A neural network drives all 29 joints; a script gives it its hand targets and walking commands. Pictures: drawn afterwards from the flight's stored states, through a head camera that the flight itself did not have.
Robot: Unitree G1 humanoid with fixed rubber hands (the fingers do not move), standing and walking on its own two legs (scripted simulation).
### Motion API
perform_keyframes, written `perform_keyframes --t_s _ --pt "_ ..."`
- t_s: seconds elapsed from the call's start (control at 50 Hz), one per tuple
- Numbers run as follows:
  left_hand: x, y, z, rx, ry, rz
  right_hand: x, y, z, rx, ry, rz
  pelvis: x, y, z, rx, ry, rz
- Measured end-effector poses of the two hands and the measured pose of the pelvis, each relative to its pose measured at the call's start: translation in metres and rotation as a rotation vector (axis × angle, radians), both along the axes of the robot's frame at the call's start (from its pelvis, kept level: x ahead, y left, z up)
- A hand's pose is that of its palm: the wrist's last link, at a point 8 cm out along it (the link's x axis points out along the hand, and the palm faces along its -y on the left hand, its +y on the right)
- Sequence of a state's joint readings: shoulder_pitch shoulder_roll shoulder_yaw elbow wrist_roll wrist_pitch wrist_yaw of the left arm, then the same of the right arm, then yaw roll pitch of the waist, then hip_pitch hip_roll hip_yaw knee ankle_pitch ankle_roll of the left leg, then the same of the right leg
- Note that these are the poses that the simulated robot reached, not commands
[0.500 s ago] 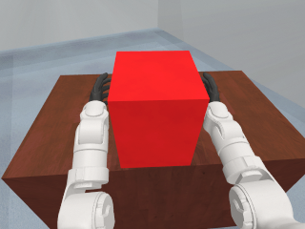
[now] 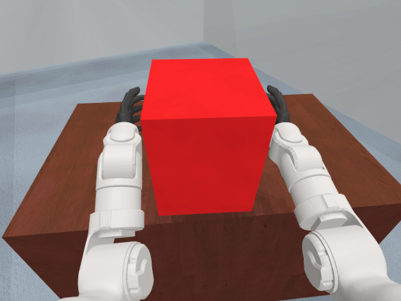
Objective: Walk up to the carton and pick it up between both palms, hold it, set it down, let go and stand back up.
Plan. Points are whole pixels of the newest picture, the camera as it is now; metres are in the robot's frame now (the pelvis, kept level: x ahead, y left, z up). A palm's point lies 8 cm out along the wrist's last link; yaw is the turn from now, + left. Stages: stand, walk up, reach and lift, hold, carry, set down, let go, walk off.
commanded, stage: reach and lift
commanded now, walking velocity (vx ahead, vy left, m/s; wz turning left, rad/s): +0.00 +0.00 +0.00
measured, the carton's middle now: (203, 137) +0.40 -0.01 +0.16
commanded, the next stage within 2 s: hold in 0.70 s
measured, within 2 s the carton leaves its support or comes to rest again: neither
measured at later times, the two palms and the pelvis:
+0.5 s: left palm (123, 123) +0.38 +0.14 +0.22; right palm (276, 119) +0.38 -0.15 +0.22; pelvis +0.01 +0.00 +0.00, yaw +1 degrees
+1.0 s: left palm (119, 116) +0.37 +0.14 +0.24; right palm (279, 108) +0.38 -0.15 +0.24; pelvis +0.01 +0.00 +0.00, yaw +0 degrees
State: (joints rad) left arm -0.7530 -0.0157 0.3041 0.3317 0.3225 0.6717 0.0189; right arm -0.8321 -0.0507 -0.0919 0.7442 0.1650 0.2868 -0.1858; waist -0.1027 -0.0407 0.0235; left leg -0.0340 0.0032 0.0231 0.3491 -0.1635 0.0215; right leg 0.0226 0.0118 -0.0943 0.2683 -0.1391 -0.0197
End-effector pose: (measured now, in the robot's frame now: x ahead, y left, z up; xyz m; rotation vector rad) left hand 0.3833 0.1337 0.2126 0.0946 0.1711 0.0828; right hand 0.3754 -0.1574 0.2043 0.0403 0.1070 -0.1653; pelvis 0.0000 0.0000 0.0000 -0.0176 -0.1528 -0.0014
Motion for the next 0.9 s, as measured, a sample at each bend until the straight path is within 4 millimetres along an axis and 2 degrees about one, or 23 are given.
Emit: perform_keyframes --t_s 0.08,0.2,0.32,0.44,0.54,0.64,0.76,0.9 --pt "0.004 0.0 -0.005 -0.016 0.044 0.001 0.003 0.0 -0.006 -0.007 0.046 -0.001 0.001 -0.001 0.0 0.006 0.012 0.0" --pt "-0.001 0.003 0.006 0.011 -0.027 0.007 0.002 0.003 0.007 -0.005 -0.022 0.008 0.005 -0.002 0.0 -0.003 0.001 0.005" --pt "0.001 0.005 -0.002 -0.013 0.039 0.012 0.004 0.005 -0.001 -0.004 0.047 0.008 0.006 -0.003 0.0 0.004 0.008 0.008" --pt "-0.002 0.006 0.011 0.005 -0.02 0.015 0.003 0.006 0.013 -0.003 -0.01 0.016 0.006 -0.003 0.0 -0.003 0.003 0.01" --pt "0.001 0.005 0.007 -0.017 0.026 0.006 0.005 0.005 0.011 0.0 0.037 0.01 0.006 -0.002 0.0 0.001 0.012 0.008" --pt "-0.003 0.005 0.019 -0.001 -0.025 0.009 0.004 0.005 0.024 -0.007 -0.014 0.019 0.007 -0.001 0.0 -0.003 0.017 0.004" --pt "-0.003 0.004 0.017 -0.021 0.017 0.011 0.003 0.004 0.023 0.001 0.028 0.015 0.006 -0.001 0.0 0.0 0.018 0.0" --pt "-0.008 0.005 0.028 -0.012 -0.016 0.026 0.002 0.005 0.036 0.003 -0.002 0.03 0.006 -0.001 0.0 -0.003 0.016 -0.003"
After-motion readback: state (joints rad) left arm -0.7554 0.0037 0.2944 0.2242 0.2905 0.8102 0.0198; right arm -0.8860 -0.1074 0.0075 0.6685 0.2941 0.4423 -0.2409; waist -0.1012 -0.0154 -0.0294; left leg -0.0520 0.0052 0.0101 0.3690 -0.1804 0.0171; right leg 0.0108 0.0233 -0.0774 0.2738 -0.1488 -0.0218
